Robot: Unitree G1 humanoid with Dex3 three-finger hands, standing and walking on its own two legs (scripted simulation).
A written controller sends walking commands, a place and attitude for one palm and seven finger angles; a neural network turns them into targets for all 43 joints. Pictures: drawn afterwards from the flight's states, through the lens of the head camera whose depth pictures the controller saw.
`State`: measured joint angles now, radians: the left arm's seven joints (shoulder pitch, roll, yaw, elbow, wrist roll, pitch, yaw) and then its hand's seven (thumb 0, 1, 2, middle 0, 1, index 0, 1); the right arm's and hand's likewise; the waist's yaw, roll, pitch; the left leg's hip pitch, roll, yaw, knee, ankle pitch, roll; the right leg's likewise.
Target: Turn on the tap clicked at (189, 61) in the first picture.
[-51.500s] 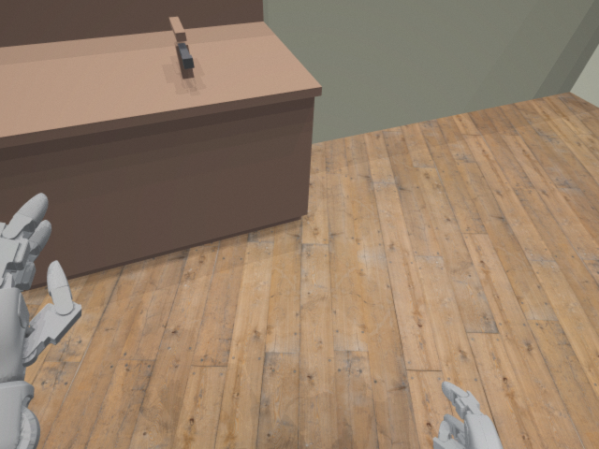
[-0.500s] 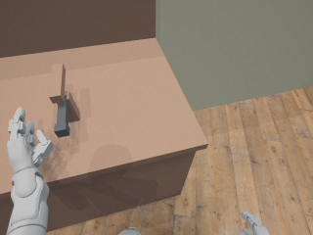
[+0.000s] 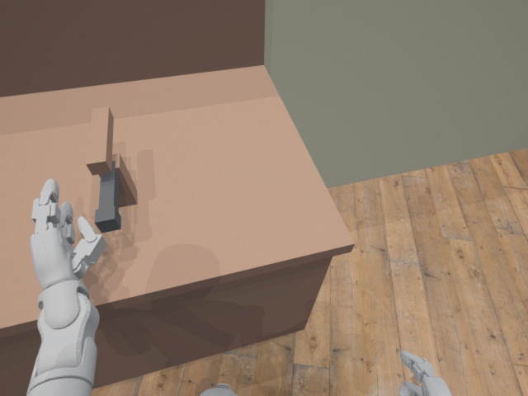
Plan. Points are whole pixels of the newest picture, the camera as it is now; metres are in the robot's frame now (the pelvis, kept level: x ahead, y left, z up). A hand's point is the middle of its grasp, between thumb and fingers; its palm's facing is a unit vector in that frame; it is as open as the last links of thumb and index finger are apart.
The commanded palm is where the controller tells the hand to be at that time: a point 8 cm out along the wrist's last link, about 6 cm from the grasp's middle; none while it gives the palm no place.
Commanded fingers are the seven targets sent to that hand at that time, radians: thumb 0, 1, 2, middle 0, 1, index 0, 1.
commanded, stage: push the lever round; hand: left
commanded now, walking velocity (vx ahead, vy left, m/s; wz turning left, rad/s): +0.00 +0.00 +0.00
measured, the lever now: (108, 219) +0.35 +0.26 +0.07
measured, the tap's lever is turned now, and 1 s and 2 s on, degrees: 0 25 44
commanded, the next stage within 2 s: none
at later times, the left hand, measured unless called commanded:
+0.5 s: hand (113, 237) +0.32 +0.24 +0.06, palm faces +0.54 -0.84 -0.06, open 7.6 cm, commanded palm +0.28 +0.27 +0.07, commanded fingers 0.00 0.90 0.90 -0.15 -0.15 -0.15 -0.15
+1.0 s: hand (144, 226) +0.34 +0.20 +0.06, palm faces +0.62 -0.78 -0.07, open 7.6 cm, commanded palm +0.29 +0.23 +0.07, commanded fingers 0.00 0.90 0.90 -0.15 -0.15 -0.15 -0.15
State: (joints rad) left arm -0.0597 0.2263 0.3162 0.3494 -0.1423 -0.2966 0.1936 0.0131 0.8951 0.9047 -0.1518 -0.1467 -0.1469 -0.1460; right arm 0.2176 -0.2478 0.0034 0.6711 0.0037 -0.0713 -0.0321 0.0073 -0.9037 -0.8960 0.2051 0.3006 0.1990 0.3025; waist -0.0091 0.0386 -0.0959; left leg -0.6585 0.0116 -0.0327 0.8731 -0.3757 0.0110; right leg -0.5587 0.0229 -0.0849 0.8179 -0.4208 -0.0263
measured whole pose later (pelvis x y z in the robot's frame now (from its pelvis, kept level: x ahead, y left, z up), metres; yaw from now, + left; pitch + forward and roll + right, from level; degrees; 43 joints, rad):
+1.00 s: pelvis +0.00 -0.01 +0.00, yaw +1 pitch +9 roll -2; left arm -0.18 0.09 0.17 0.40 -0.01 -0.24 0.54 0.01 0.94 0.92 -0.15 -0.15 -0.15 -0.15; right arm 0.18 -0.22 0.00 0.68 -0.03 -0.01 -0.01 0.01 -0.90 -0.90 0.20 0.30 0.20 0.30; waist -0.01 0.04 -0.11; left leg -0.65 0.01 -0.05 0.87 -0.37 0.00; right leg -0.55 0.02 -0.10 0.83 -0.43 -0.04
